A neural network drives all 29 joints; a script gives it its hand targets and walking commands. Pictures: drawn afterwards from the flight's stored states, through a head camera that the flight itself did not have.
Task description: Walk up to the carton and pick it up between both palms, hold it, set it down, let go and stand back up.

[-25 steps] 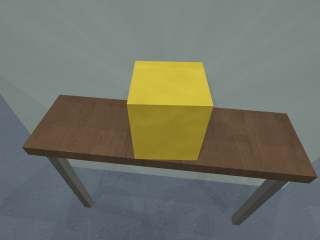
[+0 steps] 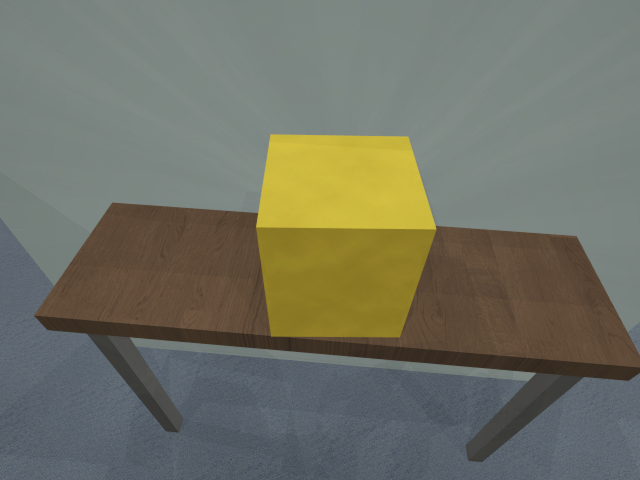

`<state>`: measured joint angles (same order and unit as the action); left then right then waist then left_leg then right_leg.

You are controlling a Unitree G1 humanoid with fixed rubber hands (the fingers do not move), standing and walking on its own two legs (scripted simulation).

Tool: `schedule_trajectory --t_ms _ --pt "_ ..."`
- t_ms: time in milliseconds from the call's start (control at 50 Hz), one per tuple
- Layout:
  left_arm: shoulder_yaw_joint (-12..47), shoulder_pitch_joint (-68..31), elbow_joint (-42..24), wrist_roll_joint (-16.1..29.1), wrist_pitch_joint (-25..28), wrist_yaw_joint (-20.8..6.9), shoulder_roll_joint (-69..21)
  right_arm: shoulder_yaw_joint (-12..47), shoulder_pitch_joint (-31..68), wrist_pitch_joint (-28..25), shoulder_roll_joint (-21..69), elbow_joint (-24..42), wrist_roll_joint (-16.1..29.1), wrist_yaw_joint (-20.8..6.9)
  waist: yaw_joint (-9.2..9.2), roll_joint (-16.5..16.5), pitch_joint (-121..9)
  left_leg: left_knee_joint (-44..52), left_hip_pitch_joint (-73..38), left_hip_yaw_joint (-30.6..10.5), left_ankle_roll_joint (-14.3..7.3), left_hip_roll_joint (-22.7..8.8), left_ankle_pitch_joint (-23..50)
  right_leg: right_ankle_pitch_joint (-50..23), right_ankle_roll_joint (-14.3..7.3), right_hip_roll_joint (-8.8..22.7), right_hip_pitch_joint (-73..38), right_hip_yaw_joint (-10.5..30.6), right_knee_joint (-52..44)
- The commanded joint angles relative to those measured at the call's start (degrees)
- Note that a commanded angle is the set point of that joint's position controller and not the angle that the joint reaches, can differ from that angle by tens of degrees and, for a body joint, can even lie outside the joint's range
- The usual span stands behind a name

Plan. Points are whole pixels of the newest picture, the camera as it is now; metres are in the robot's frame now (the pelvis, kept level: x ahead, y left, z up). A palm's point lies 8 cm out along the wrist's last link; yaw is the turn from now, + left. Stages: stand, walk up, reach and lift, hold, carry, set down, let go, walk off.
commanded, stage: walk up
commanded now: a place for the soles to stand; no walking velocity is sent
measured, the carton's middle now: (337, 239) +0.46 -0.02 +0.04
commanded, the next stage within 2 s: reach and lift in 1.00 s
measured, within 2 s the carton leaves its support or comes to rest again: neither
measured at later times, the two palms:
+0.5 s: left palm out of the picture +0.12 +0.26 -0.11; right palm out of the picture +0.14 -0.25 -0.10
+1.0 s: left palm out of the picture +0.11 +0.26 -0.11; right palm out of the picture +0.13 -0.26 -0.10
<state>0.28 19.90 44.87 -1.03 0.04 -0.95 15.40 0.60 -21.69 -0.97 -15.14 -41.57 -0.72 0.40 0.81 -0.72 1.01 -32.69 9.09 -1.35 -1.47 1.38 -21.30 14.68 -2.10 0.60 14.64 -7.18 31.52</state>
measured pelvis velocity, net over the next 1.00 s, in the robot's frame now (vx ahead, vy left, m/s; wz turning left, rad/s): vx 0.03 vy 0.00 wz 0.04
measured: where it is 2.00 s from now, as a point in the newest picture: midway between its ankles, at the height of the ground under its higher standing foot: outside the picture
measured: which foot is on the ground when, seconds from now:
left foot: down 0.00-1.00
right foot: down 0.00-1.00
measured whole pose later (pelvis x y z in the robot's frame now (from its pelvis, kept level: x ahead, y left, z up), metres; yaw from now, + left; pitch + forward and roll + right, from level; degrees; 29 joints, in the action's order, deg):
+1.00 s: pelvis +0.03 +0.00 -0.01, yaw +2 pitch -3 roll -1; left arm 1.0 15.6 40.9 -1.2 -1.1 -0.8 16.5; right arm 0.1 -18.1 -0.1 -15.5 -36.1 -0.4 0.6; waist 0.7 -0.4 3.9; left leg -35.7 7.1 -3.2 -1.2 1.7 -25.0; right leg 19.9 -2.0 1.5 12.6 -9.0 35.9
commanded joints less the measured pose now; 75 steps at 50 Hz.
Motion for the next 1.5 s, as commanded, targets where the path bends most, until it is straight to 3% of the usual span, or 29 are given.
schedule_trajectory --t_ms 0,100,160,220,280,440,520,620,640,680,860,940,980,1000,1020,1060,1100,1120,1180,1240,1340,1480 --pt "-2.23 0.81 -4.89 -0.02 1.35 0.67 8.62 -2.22 -0.91 -1.28 -7.62 4.71 0.04 0.34 -0.35 0.09 3.65 7.12 8.99 -6.18 -1.89 -5.33 9.99 -7.02 -2.66 7.46 -4.54 10.17 -6.40" --pt "-2.00 -0.07 -5.90 -0.07 0.98 0.92 8.17 -2.39 -0.62 -1.21 -7.65 5.41 0.41 0.75 -0.44 0.82 -0.35 4.61 5.62 -5.90 -1.84 -5.76 19.02 -18.07 -3.33 7.50 -6.98 8.60 -3.16" --pt "-1.84 -0.59 -6.69 -0.07 0.67 0.85 8.20 -2.62 -0.69 -1.05 -8.81 5.97 0.56 0.97 -0.40 0.58 -0.74 3.85 5.06 -6.37 -1.76 -6.20 25.14 -21.70 -3.37 7.01 -7.65 7.31 -1.24" --pt "-1.82 -1.01 -6.94 0.01 0.55 0.94 8.11 -2.56 -0.07 -0.77 -8.48 6.33 0.55 0.92 -0.36 -0.01 -0.82 3.41 4.61 -6.29 -1.75 -6.37 26.55 -23.46 -3.10 7.31 -7.83 7.06 -0.27" --pt "-2.10 -1.85 -7.51 -0.09 0.22 0.95 8.33 -2.74 1.67 -0.61 -8.13 7.47 0.46 0.93 -0.08 0.22 -0.74 3.31 4.88 -6.48 -2.04 -6.39 23.96 -21.58 -3.21 7.29 -7.67 6.91 -0.13" --pt "-2.18 -3.03 -8.42 -0.17 -0.12 0.90 8.66 -3.05 2.89 -0.43 -8.35 8.97 0.61 0.84 0.13 -0.13 -0.74 2.13 4.37 -7.06 -1.70 -6.31 27.44 -22.02 -3.29 7.38 -8.09 6.70 0.15" --pt "-2.12 -4.85 -9.21 -0.12 -0.14 0.68 8.56 -3.30 2.71 -0.33 -8.25 9.31 0.53 0.73 -0.62 -0.78 -1.08 3.09 3.35 -7.24 -1.88 -6.14 24.92 -20.46 -2.97 7.38 -6.82 6.50 0.93" --pt "-2.16 -4.68 -9.44 -0.18 -0.08 0.39 8.59 -3.49 3.34 -0.50 -8.46 9.68 0.36 0.59 0.26 0.26 -0.31 2.76 4.98 -7.72 -2.24 -6.22 25.91 -19.37 -2.68 6.94 -8.06 5.98 0.68" --pt "-2.15 -4.31 -8.83 0.00 -0.05 0.31 9.08 -3.49 3.57 -0.38 -8.80 9.78 0.45 0.49 0.14 1.15 -0.66 3.00 4.57 -7.52 -2.00 -5.92 23.57 -19.71 -3.00 7.50 -7.94 6.53 0.15" --pt "-2.10 -4.50 -8.96 -0.09 -0.15 0.37 8.85 -3.34 3.63 -0.24 -8.28 10.08 0.29 0.49 0.11 -0.28 0.07 3.21 5.64 -7.26 -1.83 -5.35 20.44 -18.23 -3.17 7.85 -8.09 7.18 -0.26" --pt "-1.85 -4.03 -8.97 -0.22 -0.06 0.43 9.09 -3.22 2.58 -0.46 -8.91 10.10 0.47 0.62 -0.08 -0.04 0.67 3.80 5.42 -8.44 -2.25 -6.14 21.75 -16.75 -2.26 7.08 -7.67 6.71 -0.51" --pt "-1.94 -3.53 -9.04 -0.19 -0.06 0.42 9.28 -3.17 2.91 -0.22 -8.38 10.44 0.37 0.49 0.04 -1.20 0.79 3.98 5.71 -7.78 -1.92 -5.21 17.46 -16.01 -3.07 7.97 -7.55 7.54 -1.32" --pt "-1.88 -4.11 -8.73 -0.15 -0.09 0.42 10.03 -3.09 2.33 -0.36 -8.41 10.21 0.27 0.46 -0.31 0.69 1.83 3.77 6.15 -8.20 -1.98 -5.16 15.41 -15.16 -3.32 8.12 -6.49 7.61 -1.66" --pt "-4.05 -28.80 -20.85 -0.07 -7.09 2.24 11.66 -8.34 30.36 -8.28 -5.15 -1.42 -4.20 -0.87 -1.75 -4.85 -2.19 -2.48 15.53 -2.00 3.72 -6.19 20.24 -4.73 -0.94 1.02 2.99 3.08 6.81" --pt "-2.18 -21.01 -18.18 0.43 -10.68 3.63 8.46 -9.06 24.63 -11.56 -8.02 -6.24 -2.02 -2.30 -0.80 -4.84 -0.54 -3.23 14.84 -0.67 4.85 -5.41 25.83 -6.79 -0.88 0.28 1.28 3.35 6.59" --pt "-4.17 -16.08 -21.06 -0.44 -12.51 3.29 7.59 -7.76 18.52 -15.37 -9.70 -10.37 -0.21 -3.50 -0.84 -2.55 -5.95 -5.12 9.88 -1.47 5.07 -5.10 35.80 -15.71 -0.35 -0.12 -3.73 4.02 6.36" --pt "-5.69 -12.02 -22.96 -1.61 -12.62 2.71 6.87 -6.47 15.40 -17.90 -10.01 -12.89 0.24 -3.32 -1.47 -1.67 -8.68 -4.76 4.19 -2.01 4.70 -4.30 40.45 -21.99 -0.20 -0.75 -7.99 4.34 4.12" --pt "-6.10 -10.07 -24.02 -1.11 -12.50 2.48 6.26 -5.74 15.25 -18.74 -10.56 -12.07 0.82 -3.23 -0.39 -1.25 -9.59 -3.78 2.92 -1.68 4.79 -3.62 40.39 -23.53 -0.09 -0.55 -9.35 4.71 2.82" --pt "-6.66 -7.13 -24.46 -1.29 -12.01 2.36 4.77 -3.70 15.16 -18.82 -9.24 -9.11 2.28 -2.83 1.47 1.54 -9.08 2.25 5.95 0.24 3.12 -1.59 33.51 -27.95 0.84 -0.35 -17.64 5.61 -0.82" --pt "-6.70 -8.86 -23.79 -0.92 -12.84 2.41 5.30 -4.17 16.97 -16.34 -7.23 -4.46 1.40 -2.10 1.81 3.23 -2.78 8.19 11.89 2.10 1.54 -0.97 19.77 -17.03 1.48 0.21 -19.96 6.11 -5.39" --pt "-6.19 -13.03 -26.59 -0.48 -12.81 3.61 4.77 -4.91 18.04 -11.82 -2.68 3.46 -0.16 -2.10 2.11 1.07 0.89 12.86 18.47 3.67 0.99 -2.25 6.53 -0.84 0.83 1.23 -20.84 7.26 -8.15" --pt "-3.79 -21.84 -30.41 1.22 -10.55 5.35 3.73 -5.19 21.08 -7.70 0.22 10.19 0.87 -2.19 1.20 -1.66 1.05 13.71 22.38 4.94 -0.17 -3.59 -3.57 11.60 0.68 2.79 -21.15 10.99 -8.35"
